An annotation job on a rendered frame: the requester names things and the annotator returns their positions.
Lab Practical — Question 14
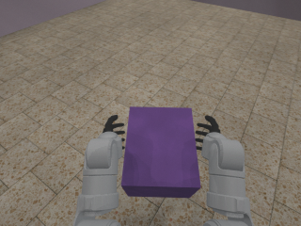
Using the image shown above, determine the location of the right robot forearm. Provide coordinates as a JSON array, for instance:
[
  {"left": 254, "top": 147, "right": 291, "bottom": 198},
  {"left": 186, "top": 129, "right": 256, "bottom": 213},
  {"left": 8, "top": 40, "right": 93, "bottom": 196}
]
[{"left": 201, "top": 132, "right": 254, "bottom": 226}]

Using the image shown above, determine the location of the robot right hand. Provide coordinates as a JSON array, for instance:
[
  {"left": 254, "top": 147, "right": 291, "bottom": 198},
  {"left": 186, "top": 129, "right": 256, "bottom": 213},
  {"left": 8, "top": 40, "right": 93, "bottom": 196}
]
[{"left": 195, "top": 115, "right": 221, "bottom": 151}]

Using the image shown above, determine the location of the left robot forearm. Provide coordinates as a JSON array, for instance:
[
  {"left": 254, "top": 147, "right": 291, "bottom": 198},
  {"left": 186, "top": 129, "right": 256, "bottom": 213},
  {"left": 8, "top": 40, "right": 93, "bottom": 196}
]
[{"left": 72, "top": 131, "right": 123, "bottom": 226}]

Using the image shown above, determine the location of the robot left hand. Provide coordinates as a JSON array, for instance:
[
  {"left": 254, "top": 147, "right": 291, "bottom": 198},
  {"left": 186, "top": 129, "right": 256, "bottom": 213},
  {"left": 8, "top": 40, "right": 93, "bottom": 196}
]
[{"left": 103, "top": 115, "right": 125, "bottom": 150}]

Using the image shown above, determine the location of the carton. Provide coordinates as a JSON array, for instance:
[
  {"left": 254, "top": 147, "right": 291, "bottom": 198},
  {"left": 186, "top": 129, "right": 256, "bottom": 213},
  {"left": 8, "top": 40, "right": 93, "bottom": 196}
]
[{"left": 121, "top": 106, "right": 201, "bottom": 199}]

